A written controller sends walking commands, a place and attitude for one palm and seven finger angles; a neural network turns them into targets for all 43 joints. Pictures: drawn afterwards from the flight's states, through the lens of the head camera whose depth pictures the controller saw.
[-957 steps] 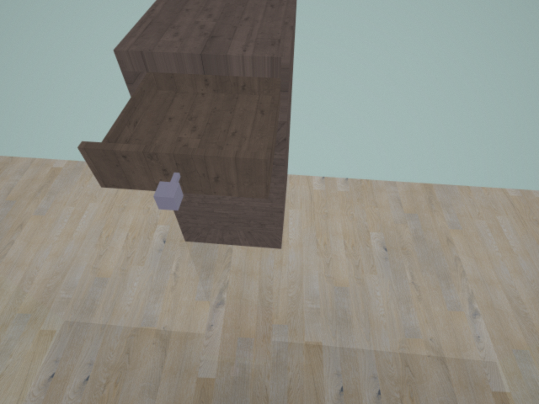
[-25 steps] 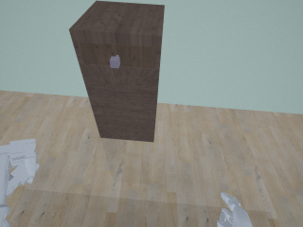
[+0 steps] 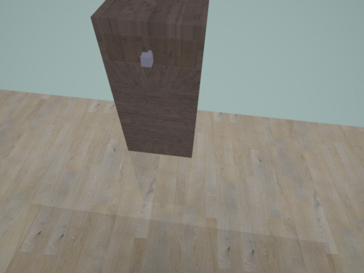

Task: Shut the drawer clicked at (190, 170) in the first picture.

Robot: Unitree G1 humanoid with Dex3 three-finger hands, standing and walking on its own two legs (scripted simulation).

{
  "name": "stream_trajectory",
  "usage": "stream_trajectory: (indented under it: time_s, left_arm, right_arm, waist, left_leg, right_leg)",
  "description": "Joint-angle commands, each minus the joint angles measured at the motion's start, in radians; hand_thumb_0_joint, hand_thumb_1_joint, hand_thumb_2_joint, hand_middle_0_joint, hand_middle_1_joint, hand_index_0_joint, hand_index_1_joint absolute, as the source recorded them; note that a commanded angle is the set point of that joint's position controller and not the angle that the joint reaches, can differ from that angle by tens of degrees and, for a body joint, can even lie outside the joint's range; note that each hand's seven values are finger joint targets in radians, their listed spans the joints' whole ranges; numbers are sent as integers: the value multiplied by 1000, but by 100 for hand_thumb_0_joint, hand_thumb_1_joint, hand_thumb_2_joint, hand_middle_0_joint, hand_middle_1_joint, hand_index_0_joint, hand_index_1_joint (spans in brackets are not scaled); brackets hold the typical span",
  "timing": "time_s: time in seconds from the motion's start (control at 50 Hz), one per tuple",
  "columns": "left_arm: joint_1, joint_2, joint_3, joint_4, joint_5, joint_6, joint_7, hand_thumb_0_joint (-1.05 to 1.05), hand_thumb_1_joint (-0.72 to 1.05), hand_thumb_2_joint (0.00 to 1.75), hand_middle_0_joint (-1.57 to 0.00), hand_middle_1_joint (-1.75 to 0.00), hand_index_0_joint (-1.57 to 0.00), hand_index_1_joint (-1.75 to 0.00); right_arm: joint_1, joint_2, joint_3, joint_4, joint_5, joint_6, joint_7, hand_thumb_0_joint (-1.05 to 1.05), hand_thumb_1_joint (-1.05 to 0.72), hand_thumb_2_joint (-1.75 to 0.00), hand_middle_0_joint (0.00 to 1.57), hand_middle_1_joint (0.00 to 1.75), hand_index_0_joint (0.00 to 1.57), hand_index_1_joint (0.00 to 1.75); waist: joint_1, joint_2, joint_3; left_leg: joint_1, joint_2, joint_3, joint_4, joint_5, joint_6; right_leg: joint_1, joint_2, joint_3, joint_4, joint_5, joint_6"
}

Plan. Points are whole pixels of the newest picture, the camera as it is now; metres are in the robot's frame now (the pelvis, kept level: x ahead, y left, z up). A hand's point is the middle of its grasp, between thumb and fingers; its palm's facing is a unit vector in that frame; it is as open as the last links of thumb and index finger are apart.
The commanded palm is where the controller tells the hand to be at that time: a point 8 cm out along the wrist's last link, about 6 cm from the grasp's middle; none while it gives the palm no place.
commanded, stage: let the arm hang, fingers relaxed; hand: left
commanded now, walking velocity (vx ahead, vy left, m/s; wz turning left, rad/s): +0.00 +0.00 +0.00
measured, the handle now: (148, 56) +0.87 +0.20 -0.02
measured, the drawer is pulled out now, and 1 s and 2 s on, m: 0.00 0.00 0.00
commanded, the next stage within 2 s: look to check the result in 0.58 s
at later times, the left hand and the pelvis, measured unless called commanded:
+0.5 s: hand out of the picture +0.01 +0.15 -0.18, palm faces +0.03 -0.98 -0.18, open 7.3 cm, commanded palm none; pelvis +0.00 -0.01 +0.00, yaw +0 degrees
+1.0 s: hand out of the picture +0.00 +0.15 -0.17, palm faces +0.04 -0.98 -0.19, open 7.4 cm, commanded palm none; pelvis +0.01 -0.02 +0.00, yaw +0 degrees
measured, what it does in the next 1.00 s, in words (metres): stands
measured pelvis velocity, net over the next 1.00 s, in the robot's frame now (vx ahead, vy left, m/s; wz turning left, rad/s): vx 0.01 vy -0.02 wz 0.00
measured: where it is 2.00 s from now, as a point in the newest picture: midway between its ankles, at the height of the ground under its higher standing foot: outside the picture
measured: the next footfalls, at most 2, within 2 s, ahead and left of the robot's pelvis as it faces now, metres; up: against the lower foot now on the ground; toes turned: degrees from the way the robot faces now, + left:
none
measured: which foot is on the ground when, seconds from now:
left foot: down 0.00-1.00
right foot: down 0.00-1.00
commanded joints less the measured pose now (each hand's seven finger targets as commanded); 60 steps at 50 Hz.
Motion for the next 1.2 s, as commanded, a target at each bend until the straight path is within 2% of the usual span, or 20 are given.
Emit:
stream_trajectory:
  time_s: [0.0, 0.06, 0.18, 0.24, 0.4, 0.46, 0.76, 0.88, 1.04, 1.18]
  left_arm:
    - [21, 72, 9, -14, -6, -28, 11, 0, 90, 90, -32, -43, -32, -43]
    - [32, 63, 9, 3, -5, -31, 14, 0, 90, 90, -20, -30, -20, -30]
    - [35, 36, 12, 13, -5, -29, 21, 0, 90, 90, -20, -30, -20, -30]
    - [33, 34, 16, 7, -2, -31, 23, 0, 90, 90, -20, -30, -20, -30]
    - [2, 18, 25, -8, -3, -33, 23, 0, 90, 90, -20, -30, -20, -30]
    - [0, 20, 26, -10, -4, -35, 22, 0, 90, 90, -20, -30, -20, -30]
    - [-24, 34, 28, -6, -6, -37, 20, 0, 90, 90, -20, -30, -20, -30]
    - [-23, 37, 27, -2, -6, -39, 21, 0, 90, 90, -20, -30, -20, -30]
    - [-27, 39, 25, -1, -5, -40, 22, 0, 90, 90, -20, -30, -20, -30]
    - [-35, 42, 26, -2, -7, -42, 21, 0, 90, 90, -20, -30, -20, -30]
  right_arm:
    - [45, -104, -28, -21, 1, -29, -12, 0, -90, -90, 20, 30, 20, 30]
    - [58, -87, -26, 0, 2, -31, -13, 0, -90, -90, 20, 30, 20, 30]
    - [67, -53, -25, 22, -1, -29, -14, 0, -90, -90, 20, 30, 20, 30]
    - [72, -48, -28, 22, -1, -30, -14, 0, -90, -90, 20, 30, 20, 30]
    - [67, -26, -30, 25, -6, -34, -16, 0, -90, -90, 20, 30, 20, 30]
    - [67, -29, -31, 20, -4, -36, -17, 0, -90, -90, 20, 30, 20, 30]
    - [47, -50, -31, 27, -2, -36, -20, 0, -90, -90, 20, 30, 20, 30]
    - [34, -59, -31, 31, -1, -39, -21, 0, -90, -90, 20, 30, 20, 30]
    - [13, -65, -30, 30, 0, -38, -22, 0, -90, -90, 20, 30, 20, 30]
    - [8, -63, -29, 36, -1, -40, -21, 0, -90, -90, 20, 30, 20, 30]
  waist:
    - [-9, -4, -12]
    - [-9, -14, -8]
    - [-8, -2, 50]
    - [-7, -16, 45]
    - [-7, 19, 55]
    - [-8, 3, 38]
    - [-12, 8, 27]
    - [-10, 15, 0]
    - [-7, 2, 17]
    - [-9, 3, -1]
  left_leg:
    - [36, 87, -86, -126, -65, 38]
    - [44, 84, -70, -114, -24, 36]
    - [24, 78, -62, -119, -44, 31]
    - [17, 75, -59, -111, -32, 31]
    - [2, 73, -58, -110, -18, 26]
    - [17, 73, -50, -97, 9, 24]
    - [50, 82, -48, -89, 59, 20]
    - [71, 87, -47, -88, 96, 19]
    - [76, 87, -44, -89, 108, 17]
    - [88, 89, -36, -92, 115, 13]
  right_leg:
    - [-53, -74, 81, -119, -80, -54]
    - [-58, -81, 76, -118, -73, -53]
    - [-92, -78, 79, -122, -107, -53]
    - [-84, -77, 82, -121, -104, -53]
    - [-78, -77, 86, -120, -89, -55]
    - [-68, -83, 89, -127, -76, -57]
    - [-55, -85, 88, -134, -41, -59]
    - [-28, -86, 86, -128, 12, -55]
    - [-33, -85, 88, -135, 29, -52]
    - [-16, -88, 90, -140, 49, -50]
